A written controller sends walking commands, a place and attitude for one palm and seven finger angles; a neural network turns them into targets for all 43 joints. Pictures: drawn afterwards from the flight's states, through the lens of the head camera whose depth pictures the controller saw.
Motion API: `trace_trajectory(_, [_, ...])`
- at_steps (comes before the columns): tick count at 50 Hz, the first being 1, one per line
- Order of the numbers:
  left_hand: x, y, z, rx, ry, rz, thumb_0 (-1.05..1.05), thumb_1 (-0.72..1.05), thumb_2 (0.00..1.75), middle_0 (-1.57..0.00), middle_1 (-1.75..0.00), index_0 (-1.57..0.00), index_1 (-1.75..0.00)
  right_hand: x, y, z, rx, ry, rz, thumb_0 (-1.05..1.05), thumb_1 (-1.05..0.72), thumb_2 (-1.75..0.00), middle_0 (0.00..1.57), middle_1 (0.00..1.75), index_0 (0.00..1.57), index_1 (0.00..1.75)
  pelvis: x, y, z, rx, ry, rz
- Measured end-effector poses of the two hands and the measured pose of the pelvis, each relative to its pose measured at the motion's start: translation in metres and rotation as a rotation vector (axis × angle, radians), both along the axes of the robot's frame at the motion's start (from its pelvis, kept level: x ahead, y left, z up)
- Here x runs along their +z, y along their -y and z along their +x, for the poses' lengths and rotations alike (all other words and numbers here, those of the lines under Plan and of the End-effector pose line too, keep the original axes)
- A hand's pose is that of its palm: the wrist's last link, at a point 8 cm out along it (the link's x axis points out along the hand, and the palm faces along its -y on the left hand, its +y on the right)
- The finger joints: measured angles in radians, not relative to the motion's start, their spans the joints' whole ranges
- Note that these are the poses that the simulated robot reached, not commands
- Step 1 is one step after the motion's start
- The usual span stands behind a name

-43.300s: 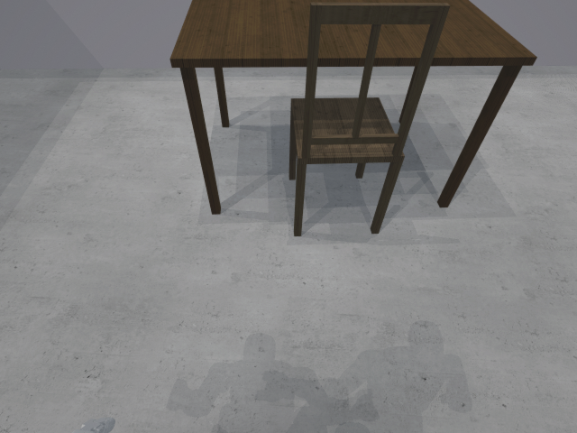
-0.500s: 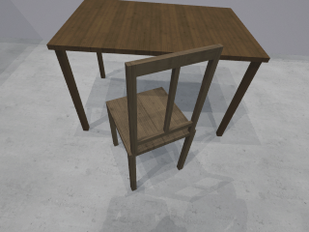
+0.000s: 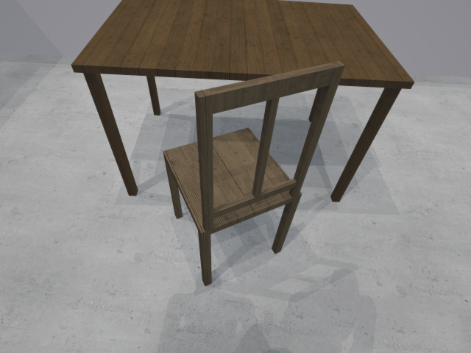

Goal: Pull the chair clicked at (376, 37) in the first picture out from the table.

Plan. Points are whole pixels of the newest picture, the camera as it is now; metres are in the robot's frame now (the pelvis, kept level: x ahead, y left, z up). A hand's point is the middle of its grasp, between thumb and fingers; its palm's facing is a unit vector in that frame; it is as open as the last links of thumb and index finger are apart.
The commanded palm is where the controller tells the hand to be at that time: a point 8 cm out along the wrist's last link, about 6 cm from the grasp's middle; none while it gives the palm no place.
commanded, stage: look again from close up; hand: left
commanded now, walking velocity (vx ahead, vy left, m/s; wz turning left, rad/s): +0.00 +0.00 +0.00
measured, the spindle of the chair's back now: (263, 154) +0.61 -0.04 -0.06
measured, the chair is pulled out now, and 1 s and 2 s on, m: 0.27 0.27 0.27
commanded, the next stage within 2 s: shuffle to correct the standing spot in 0.46 s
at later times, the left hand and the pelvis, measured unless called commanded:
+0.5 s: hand out of the picture -0.02 +0.15 -0.18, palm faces +0.02 -0.99 -0.15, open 7.4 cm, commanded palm none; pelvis +0.01 -0.01 +0.00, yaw +0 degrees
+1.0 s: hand out of the picture +0.03 +0.11 -0.18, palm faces +0.22 -0.96 -0.20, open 7.4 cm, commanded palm none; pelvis +0.06 -0.06 +0.00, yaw +10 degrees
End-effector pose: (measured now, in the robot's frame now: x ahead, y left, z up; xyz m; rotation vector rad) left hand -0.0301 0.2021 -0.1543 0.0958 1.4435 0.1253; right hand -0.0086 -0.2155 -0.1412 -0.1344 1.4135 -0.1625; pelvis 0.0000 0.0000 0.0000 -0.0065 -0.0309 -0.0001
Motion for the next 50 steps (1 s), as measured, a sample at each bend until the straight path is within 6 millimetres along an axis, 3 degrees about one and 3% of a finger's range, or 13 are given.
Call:
trace_trajectory(35, [0.002,0.006,0.015,0.001,-0.006,0.014,0.0,0.91,0.9,-0.2,-0.29,-0.2,-0.29,-0.003,0.011,0.007,-0.012,-0.016,0.01,0.01,-0.91,-0.89,0.2,0.3,0.2,0.3,0.0,0.012,0.014,0.011,-0.013,0.012])
trace_trajectory(40, [0.005,0.012,0.023,0.024,-0.009,0.027,0.0,0.91,0.9,-0.2,-0.29,-0.2,-0.29,-0.004,0.028,0.008,-0.015,-0.044,0.002,0.01,-0.91,-0.89,0.2,0.3,0.2,0.3,-0.002,0.028,0.024,0.039,-0.04,0.017])
trace_trajectory(45, [0.008,0.026,0.042,0.085,0.044,0.057,0.0,0.91,0.9,-0.2,-0.29,-0.2,-0.29,-0.009,0.061,0.019,0.028,-0.087,-0.014,0.01,-0.9,-0.89,0.2,0.3,0.2,0.3,-0.006,0.05,0.04,0.1,-0.051,0.005])
trace_trajectory(47, [0.009,0.033,0.047,0.132,0.074,0.07,0.0,0.91,0.9,-0.2,-0.29,-0.2,-0.29,-0.007,0.073,0.034,0.068,-0.108,-0.024,0.01,-0.9,-0.89,0.2,0.3,0.2,0.3,-0.006,0.057,0.049,0.135,-0.052,0.0])
trace_trajectory(50, [0.01,0.047,0.047,0.183,0.077,0.069,0.0,0.91,0.9,-0.19,-0.29,-0.2,-0.29,-0.003,0.089,0.072,0.126,-0.09,-0.044,0.01,-0.91,-0.89,0.2,0.3,0.2,0.3,-0.004,0.065,0.063,0.178,-0.05,-0.002])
